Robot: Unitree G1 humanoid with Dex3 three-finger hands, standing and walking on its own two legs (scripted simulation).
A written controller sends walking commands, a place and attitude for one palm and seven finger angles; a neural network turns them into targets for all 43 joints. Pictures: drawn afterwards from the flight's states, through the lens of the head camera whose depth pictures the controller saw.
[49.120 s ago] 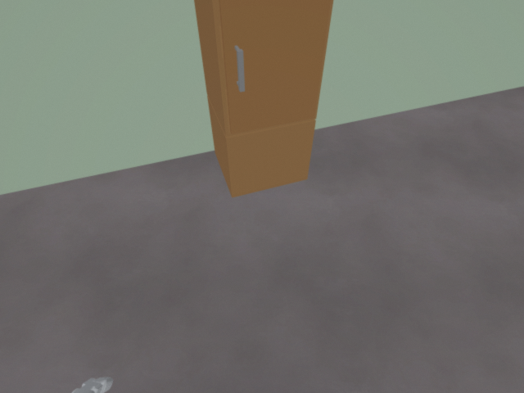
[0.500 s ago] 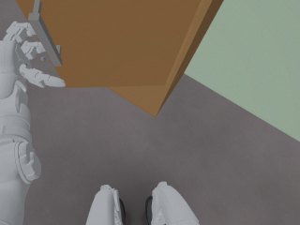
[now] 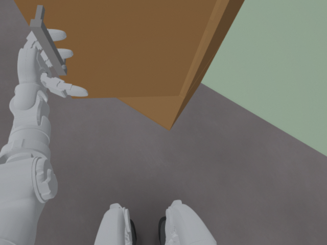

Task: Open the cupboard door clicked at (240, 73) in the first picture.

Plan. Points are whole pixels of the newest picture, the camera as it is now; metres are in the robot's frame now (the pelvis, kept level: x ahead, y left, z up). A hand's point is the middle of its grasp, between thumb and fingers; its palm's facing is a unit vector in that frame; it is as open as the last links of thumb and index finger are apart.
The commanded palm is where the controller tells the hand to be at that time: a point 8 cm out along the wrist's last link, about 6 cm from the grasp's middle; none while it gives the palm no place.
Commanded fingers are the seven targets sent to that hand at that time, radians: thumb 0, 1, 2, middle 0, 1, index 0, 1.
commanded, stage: slide the fingers in behind the handle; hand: left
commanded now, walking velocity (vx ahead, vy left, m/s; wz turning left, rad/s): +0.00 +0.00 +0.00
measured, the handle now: (52, 44) +0.57 +0.21 +0.06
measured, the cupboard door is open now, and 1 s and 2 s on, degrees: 38 38 57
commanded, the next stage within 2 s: close the thumb around the handle in 0.48 s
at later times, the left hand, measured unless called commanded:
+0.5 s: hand (65, 69) +0.51 +0.18 +0.04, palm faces +0.03 -1.00 -0.02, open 14.0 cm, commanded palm +0.49 +0.22 +0.04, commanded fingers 0.00 -0.50 0.30 -0.30 -1.20 -0.30 -1.20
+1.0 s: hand (65, 67) +0.52 +0.18 +0.04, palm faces +0.03 -1.00 -0.03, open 9.2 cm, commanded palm +0.49 +0.22 +0.04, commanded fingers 0.00 0.73 0.83 -0.39 -1.33 -0.39 -1.33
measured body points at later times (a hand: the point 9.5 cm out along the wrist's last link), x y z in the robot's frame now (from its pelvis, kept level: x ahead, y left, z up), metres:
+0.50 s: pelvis +0.00 +0.00 +0.00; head +0.16 +0.03 +0.42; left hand +0.50 +0.24 +0.05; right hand +0.01 -0.27 -0.11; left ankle +0.02 +0.08 -0.63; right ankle +0.01 -0.10 -0.63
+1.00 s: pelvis +0.00 +0.00 +0.00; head +0.16 +0.03 +0.42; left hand +0.51 +0.24 +0.05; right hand +0.00 -0.26 -0.11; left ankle +0.02 +0.08 -0.63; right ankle +0.01 -0.10 -0.63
